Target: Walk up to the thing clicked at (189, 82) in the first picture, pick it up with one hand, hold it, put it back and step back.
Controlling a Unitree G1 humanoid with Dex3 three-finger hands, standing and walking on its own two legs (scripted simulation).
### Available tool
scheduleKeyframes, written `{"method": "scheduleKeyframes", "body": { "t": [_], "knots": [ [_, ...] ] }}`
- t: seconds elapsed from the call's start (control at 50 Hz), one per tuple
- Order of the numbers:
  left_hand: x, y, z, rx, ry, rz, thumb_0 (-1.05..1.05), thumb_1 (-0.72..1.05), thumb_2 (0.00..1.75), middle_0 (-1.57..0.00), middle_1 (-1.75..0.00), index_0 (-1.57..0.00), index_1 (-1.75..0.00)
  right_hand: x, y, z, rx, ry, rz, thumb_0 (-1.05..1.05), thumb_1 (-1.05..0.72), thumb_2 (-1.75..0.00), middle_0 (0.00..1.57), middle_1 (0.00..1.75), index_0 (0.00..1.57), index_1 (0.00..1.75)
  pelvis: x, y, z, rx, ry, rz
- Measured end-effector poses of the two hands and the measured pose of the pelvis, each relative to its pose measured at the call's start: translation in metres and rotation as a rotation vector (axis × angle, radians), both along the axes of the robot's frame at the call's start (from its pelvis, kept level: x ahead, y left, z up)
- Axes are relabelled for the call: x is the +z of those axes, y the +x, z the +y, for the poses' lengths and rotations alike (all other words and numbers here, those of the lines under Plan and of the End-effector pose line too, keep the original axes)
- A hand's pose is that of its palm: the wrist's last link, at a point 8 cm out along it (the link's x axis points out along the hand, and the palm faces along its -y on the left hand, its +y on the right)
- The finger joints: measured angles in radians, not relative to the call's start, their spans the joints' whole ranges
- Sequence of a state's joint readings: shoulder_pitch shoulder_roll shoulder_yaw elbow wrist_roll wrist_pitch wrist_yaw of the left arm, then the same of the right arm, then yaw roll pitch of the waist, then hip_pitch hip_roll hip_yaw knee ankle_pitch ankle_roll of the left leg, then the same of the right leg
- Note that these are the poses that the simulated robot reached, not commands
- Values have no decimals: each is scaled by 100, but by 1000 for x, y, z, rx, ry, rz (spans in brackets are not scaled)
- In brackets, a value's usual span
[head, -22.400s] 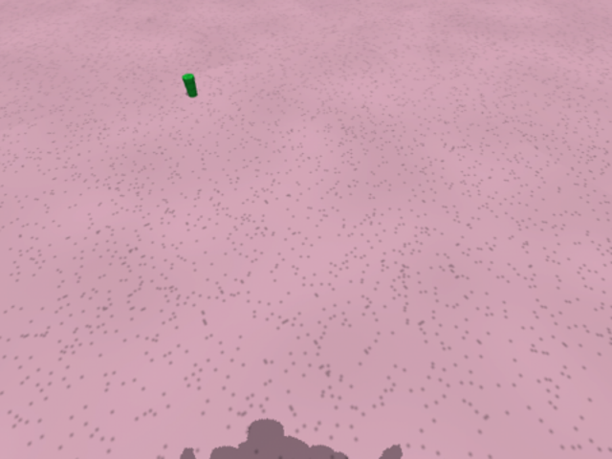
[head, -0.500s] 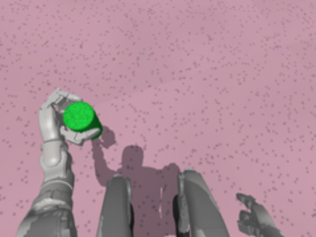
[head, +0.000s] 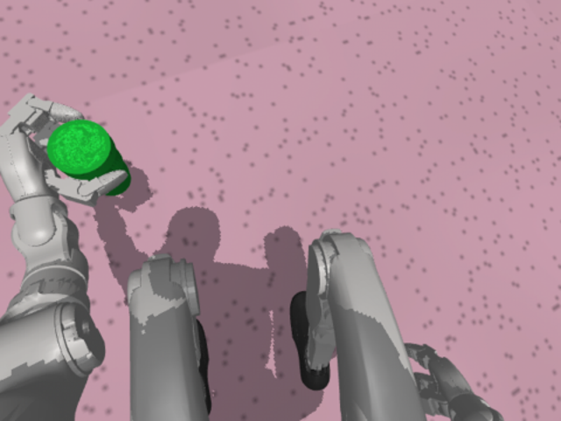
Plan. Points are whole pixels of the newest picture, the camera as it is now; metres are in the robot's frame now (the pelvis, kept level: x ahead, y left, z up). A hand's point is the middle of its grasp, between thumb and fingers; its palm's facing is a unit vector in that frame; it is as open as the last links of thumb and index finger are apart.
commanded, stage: crouch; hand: left
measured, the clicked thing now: (98, 165) +0.46 +0.21 -0.08
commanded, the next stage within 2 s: lower in 0.74 s
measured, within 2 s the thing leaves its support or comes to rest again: neither
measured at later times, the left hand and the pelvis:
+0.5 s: hand (95, 162) +0.49 +0.24 -0.15, palm faces +0.23 -0.97 -0.03, open 10.4 cm; pelvis +0.00 +0.01 -0.07, yaw -4 degrees
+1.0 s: hand (102, 172) +0.50 +0.24 -0.21, palm faces +0.25 -0.97 -0.04, open 10.5 cm; pelvis +0.00 +0.01 -0.08, yaw -7 degrees
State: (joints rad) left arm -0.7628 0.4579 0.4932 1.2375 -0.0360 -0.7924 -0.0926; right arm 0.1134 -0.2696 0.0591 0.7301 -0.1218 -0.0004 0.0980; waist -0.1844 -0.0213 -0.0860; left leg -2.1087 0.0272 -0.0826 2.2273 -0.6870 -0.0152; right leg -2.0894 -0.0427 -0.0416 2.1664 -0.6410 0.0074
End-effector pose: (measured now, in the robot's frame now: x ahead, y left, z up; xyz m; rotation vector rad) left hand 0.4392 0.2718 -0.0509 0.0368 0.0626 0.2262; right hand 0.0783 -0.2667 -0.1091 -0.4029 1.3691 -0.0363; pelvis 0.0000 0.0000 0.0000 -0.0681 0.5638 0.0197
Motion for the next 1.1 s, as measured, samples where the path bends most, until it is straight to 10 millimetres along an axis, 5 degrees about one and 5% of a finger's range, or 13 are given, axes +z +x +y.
{"method": "scheduleKeyframes", "body": {
  "t": [0.18, 0.4, 1.1],
  "knots": [
    [-39, 18, 8, 8, -4, -5, -3, -61, 96, -85, -124, -83, -126, -27, -21, -2, 15, -32, 62, 0, -92, -91, 21, 30, 20, 30, -37, -3, 2, -13, -26, -31],
    [-85, 20, 10, -2, -16, 17, -2, -61, 96, -85, -124, -83, -126, -39, -25, -2, 65, -66, 113, 0, -91, -90, 21, 30, 20, 30, -60, -2, 6, -27, -60, -61],
    [-168, 22, 15, 25, -13, 51, -3, -61, 97, -85, -125, -82, -127, -35, -14, 3, 264, -155, 190, 0, -92, -90, 21, 30, 20, 30, -85, -5, 15, -64, -153, -166]
  ]
}}
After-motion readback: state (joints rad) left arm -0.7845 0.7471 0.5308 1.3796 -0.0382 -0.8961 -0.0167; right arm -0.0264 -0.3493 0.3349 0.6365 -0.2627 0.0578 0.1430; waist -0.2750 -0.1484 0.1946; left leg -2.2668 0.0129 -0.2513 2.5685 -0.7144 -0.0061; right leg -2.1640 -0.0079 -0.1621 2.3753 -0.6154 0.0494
